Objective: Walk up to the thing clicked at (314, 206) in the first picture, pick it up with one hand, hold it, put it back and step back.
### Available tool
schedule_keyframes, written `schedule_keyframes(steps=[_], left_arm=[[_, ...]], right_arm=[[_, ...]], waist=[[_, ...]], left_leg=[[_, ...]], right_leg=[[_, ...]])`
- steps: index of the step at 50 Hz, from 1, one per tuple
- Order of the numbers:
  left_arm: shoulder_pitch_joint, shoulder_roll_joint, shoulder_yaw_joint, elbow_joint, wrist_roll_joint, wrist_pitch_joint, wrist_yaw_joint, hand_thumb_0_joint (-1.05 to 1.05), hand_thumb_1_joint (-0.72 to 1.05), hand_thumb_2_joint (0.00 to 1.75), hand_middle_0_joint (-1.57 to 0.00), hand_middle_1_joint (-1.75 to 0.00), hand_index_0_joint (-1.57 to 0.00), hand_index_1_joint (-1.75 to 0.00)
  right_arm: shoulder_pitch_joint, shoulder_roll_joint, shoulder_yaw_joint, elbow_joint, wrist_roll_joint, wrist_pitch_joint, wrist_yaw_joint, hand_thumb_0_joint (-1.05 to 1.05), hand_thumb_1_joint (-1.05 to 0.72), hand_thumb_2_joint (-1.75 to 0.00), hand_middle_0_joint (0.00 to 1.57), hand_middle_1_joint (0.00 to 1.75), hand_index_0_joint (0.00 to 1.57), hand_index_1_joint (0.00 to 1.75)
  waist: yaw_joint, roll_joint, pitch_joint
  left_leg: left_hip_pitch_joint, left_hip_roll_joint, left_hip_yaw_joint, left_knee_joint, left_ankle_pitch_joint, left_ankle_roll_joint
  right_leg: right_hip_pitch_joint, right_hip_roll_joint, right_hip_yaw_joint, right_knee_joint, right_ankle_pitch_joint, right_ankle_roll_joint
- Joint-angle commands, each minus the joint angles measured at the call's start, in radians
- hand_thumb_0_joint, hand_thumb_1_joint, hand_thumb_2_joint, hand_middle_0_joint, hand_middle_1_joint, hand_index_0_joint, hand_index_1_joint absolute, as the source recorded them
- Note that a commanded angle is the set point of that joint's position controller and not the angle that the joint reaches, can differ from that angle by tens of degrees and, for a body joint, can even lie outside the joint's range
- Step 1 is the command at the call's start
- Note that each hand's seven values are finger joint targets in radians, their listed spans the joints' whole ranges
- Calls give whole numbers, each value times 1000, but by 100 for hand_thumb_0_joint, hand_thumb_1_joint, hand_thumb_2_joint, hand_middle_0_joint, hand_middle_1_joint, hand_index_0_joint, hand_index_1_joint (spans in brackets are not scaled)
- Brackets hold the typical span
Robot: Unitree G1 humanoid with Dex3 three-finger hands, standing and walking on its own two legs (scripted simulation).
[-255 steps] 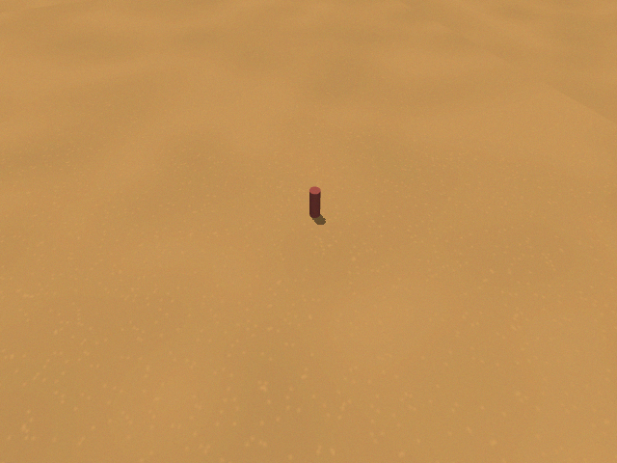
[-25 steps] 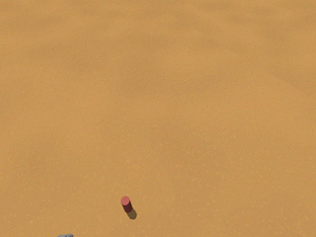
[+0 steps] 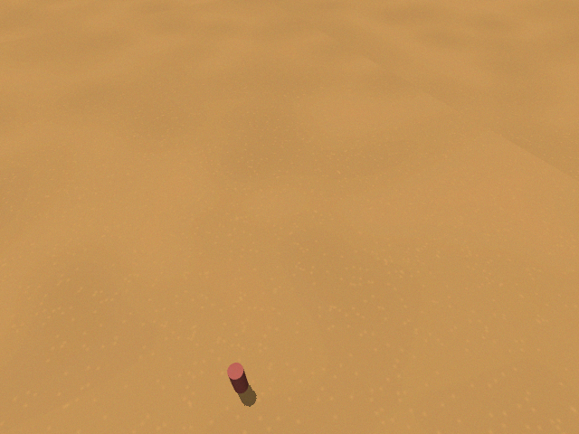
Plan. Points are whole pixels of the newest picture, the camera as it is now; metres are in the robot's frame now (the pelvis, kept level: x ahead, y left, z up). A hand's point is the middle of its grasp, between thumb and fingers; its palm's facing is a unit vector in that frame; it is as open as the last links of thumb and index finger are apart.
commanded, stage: walk up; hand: left
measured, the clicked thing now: (238, 378) +0.40 +0.20 -0.71
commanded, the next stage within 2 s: stand in 0.14 s
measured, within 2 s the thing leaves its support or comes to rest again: neither
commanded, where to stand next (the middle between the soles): +0.05 +0.00 m, yaw -1 degrees
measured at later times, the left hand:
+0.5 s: hand out of the picture +0.07 +0.25 -0.16, palm faces -0.01 -0.94 -0.34, open 7.4 cm
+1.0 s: hand out of the picture +0.08 +0.25 -0.16, palm faces -0.02 -0.94 -0.34, open 7.4 cm
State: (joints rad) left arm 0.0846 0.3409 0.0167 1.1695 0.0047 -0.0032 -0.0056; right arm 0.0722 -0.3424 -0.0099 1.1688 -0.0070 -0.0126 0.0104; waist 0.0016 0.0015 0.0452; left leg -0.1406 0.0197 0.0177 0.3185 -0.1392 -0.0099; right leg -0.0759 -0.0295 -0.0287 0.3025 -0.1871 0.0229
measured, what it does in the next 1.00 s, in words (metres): stands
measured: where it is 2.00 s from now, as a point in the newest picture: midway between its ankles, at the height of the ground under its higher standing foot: outside the picture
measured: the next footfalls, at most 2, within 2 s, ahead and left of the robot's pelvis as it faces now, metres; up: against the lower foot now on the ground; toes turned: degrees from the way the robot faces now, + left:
none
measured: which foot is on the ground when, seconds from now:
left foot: down 0.00-1.00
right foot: down 0.00-1.00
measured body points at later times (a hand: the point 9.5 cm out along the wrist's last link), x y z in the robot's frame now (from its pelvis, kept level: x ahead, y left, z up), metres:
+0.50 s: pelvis +0.00 +0.00 +0.00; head +0.00 +0.00 +0.45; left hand +0.08 +0.30 -0.13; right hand +0.08 -0.30 -0.13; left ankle +0.02 +0.12 -0.75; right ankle -0.01 -0.13 -0.75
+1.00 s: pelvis +0.01 -0.01 +0.00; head +0.02 -0.01 +0.45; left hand +0.08 +0.30 -0.13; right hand +0.08 -0.31 -0.13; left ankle +0.02 +0.12 -0.75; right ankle -0.01 -0.13 -0.75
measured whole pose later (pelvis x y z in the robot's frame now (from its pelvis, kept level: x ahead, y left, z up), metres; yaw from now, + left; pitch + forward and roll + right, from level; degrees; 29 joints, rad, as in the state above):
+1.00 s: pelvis +0.01 -0.01 +0.00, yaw +0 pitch -2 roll +0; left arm 0.12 0.35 0.00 1.12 0.01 -0.01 0.00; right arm 0.10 -0.35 0.00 1.15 -0.01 -0.01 0.01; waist 0.00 0.00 0.05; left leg -0.13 0.03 0.02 0.32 -0.15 -0.02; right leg -0.07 -0.02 -0.03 0.31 -0.20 0.02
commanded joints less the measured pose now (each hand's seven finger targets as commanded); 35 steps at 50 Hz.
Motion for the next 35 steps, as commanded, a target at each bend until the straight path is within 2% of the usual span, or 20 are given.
schedule_keyframes(steps=[1,6,7,10,17,23,32,35], left_arm=[[-48,207,36,-58,4,-20,9,0,90,90,-20,-30,-20,-30],[-45,207,37,-61,7,-20,10,0,90,90,-20,-30,-20,-30],[-27,216,33,-70,5,-23,13,0,90,90,-20,-30,-20,-30],[-22,216,32,-70,4,-27,15,0,90,90,-20,-30,-20,-30],[-19,216,30,-84,4,-26,11,0,90,90,-20,-30,-20,-30],[-10,220,28,-92,5,-26,13,0,90,90,-20,-30,-20,-30],[-5,220,25,-95,6,-25,12,0,90,90,-20,-30,-20,-30],[3,231,27,-96,6,-25,12,0,90,90,-20,-30,-20,-30]], right_arm=[[-45,-210,-31,-60,1,-20,-17,0,-90,-90,20,30,20,30],[-42,-215,-33,-61,-2,-19,-17,0,-90,-90,20,30,20,30],[-47,-215,-32,-72,-4,-18,-18,0,-90,-90,20,30,20,30],[-44,-213,-31,-74,-1,-17,-18,0,-90,-90,20,30,20,30],[-32,-216,-27,-78,-2,-18,-17,0,-90,-90,20,30,20,30],[-31,-221,-29,-81,-1,-17,-16,0,-90,-90,20,30,20,30],[-18,-222,-27,-77,-3,-13,-13,0,-90,-90,20,30,20,30],[-27,-217,-28,-82,-3,-14,-12,0,-90,-90,20,30,20,30]], waist=[[-7,8,-77],[-7,6,-79],[-2,3,-69],[-6,-2,-78],[-6,9,-73],[-3,-4,-79],[-7,-3,-35],[-5,-12,-45]], left_leg=[[37,108,-93,-44,104,21],[30,109,-93,-50,91,26],[41,123,-101,-44,145,25],[56,123,-99,-34,154,23],[43,119,-94,-44,108,24],[47,121,-95,-37,124,25],[20,110,-100,-57,19,21],[34,114,-102,-54,38,21]], right_leg=[[-23,-99,76,-52,90,-28],[-13,-100,71,-55,85,-27],[-23,-112,80,-48,104,-31],[-26,-112,80,-52,109,-30],[-17,-116,86,-54,91,-34],[-15,-117,86,-54,97,-35],[-52,-110,87,-71,14,-33],[-55,-110,86,-63,18,-37]])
